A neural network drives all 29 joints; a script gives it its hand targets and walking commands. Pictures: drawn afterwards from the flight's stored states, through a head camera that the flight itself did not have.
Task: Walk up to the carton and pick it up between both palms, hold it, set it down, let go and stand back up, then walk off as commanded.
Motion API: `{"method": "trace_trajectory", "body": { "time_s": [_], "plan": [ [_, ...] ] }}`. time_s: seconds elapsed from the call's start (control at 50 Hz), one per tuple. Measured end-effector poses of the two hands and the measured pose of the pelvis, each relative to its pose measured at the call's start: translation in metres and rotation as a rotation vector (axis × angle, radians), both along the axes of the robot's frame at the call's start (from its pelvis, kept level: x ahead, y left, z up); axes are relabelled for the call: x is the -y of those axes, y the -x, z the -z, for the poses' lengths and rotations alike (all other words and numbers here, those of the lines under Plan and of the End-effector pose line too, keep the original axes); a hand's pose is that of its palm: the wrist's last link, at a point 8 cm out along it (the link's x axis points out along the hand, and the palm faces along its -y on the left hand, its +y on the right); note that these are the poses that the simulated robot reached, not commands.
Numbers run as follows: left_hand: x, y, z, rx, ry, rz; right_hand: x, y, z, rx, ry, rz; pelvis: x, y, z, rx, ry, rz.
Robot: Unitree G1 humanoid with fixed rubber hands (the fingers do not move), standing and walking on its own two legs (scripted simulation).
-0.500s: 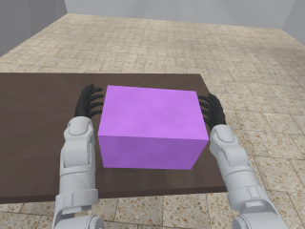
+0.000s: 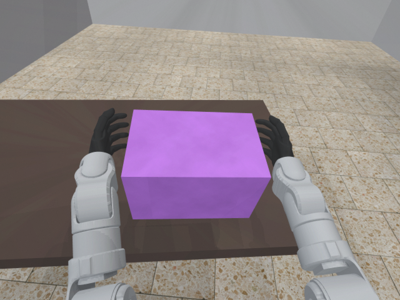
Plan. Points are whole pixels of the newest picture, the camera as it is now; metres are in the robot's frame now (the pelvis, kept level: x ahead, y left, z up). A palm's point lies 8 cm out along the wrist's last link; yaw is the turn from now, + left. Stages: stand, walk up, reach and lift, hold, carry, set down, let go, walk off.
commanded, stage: hold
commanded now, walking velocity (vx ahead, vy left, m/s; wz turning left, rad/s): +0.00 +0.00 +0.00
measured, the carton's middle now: (193, 165) +0.37 -0.01 +0.11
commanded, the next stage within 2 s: none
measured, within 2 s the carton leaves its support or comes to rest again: neither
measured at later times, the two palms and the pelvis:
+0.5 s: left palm (98, 146) +0.35 +0.16 +0.19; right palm (280, 148) +0.34 -0.18 +0.17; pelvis -0.01 -0.01 +0.00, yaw +0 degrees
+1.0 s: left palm (94, 147) +0.34 +0.17 +0.20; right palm (278, 146) +0.34 -0.17 +0.18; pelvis +0.00 +0.00 +0.00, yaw +0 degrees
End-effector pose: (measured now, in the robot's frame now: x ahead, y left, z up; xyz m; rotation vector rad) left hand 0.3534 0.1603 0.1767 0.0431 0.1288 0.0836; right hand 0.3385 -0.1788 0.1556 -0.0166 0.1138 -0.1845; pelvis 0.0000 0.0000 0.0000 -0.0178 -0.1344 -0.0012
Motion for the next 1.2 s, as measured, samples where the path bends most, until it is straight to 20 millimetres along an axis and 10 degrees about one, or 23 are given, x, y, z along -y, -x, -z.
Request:
{"method": "trace_trajectory", "body": {
  "time_s": [1.2],
  "plan": [
    [-0.006,0.012,-0.023,0.006,0.001,-0.042,-0.006,-0.003,-0.026,0.018,-0.012,-0.038,0.005,0.005,0.000,0.015,-0.001,-0.004]
  ]
}}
